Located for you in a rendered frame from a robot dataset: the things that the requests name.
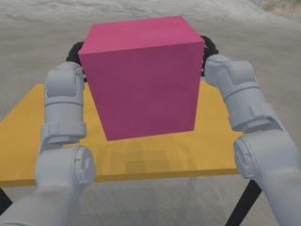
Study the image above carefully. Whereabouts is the carton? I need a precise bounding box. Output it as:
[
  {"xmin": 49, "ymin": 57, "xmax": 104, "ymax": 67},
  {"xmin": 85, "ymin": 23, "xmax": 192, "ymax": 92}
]
[{"xmin": 78, "ymin": 16, "xmax": 205, "ymax": 141}]

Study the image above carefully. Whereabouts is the left robot upper arm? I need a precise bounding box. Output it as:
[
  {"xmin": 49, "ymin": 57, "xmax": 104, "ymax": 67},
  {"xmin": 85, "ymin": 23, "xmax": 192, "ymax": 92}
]
[{"xmin": 0, "ymin": 145, "xmax": 97, "ymax": 226}]

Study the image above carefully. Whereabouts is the left robot forearm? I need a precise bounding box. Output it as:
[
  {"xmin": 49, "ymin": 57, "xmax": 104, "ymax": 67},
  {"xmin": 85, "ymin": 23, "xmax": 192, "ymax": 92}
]
[{"xmin": 34, "ymin": 61, "xmax": 87, "ymax": 184}]

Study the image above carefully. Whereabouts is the table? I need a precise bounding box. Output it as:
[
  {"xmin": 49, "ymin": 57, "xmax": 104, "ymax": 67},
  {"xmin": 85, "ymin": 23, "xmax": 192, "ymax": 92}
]
[{"xmin": 0, "ymin": 80, "xmax": 262, "ymax": 226}]

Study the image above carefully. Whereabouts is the right robot upper arm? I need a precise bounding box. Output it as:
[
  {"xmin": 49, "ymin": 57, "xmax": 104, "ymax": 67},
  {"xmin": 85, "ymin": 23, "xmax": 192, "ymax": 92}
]
[{"xmin": 233, "ymin": 128, "xmax": 301, "ymax": 226}]

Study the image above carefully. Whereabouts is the right robot forearm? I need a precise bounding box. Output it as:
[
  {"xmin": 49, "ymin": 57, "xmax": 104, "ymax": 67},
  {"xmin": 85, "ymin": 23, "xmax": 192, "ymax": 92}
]
[{"xmin": 204, "ymin": 54, "xmax": 300, "ymax": 168}]

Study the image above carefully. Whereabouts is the robot left hand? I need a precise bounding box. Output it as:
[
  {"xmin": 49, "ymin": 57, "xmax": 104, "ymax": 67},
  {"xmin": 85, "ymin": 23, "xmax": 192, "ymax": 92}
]
[{"xmin": 66, "ymin": 41, "xmax": 87, "ymax": 83}]

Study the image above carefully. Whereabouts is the robot right hand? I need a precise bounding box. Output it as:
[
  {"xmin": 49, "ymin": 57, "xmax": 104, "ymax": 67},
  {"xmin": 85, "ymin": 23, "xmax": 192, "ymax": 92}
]
[{"xmin": 200, "ymin": 35, "xmax": 219, "ymax": 77}]

